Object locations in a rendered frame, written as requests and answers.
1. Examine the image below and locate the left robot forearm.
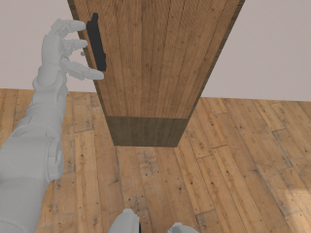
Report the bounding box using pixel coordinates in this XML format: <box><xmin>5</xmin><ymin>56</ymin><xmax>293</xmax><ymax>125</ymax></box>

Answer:
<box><xmin>0</xmin><ymin>64</ymin><xmax>68</xmax><ymax>154</ymax></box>

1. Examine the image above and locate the cupboard door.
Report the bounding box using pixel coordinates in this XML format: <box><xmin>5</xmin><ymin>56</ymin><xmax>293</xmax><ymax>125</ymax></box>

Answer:
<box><xmin>74</xmin><ymin>0</ymin><xmax>240</xmax><ymax>119</ymax></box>

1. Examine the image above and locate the robot left thigh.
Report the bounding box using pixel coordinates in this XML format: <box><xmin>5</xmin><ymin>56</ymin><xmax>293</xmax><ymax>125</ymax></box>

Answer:
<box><xmin>107</xmin><ymin>213</ymin><xmax>140</xmax><ymax>233</ymax></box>

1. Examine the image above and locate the left robot hand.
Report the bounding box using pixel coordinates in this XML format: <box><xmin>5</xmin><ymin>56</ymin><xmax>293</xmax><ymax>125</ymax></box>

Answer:
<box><xmin>41</xmin><ymin>18</ymin><xmax>104</xmax><ymax>81</ymax></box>

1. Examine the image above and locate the right robot shin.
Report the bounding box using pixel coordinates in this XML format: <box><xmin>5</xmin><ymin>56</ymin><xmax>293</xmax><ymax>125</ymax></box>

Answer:
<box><xmin>171</xmin><ymin>222</ymin><xmax>183</xmax><ymax>228</ymax></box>

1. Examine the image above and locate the left robot upper arm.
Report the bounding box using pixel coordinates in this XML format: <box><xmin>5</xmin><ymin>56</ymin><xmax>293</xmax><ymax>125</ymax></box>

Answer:
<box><xmin>0</xmin><ymin>136</ymin><xmax>65</xmax><ymax>233</ymax></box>

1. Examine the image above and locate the handle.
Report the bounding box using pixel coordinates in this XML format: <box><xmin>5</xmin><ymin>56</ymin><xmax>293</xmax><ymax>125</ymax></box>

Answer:
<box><xmin>86</xmin><ymin>13</ymin><xmax>107</xmax><ymax>72</ymax></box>

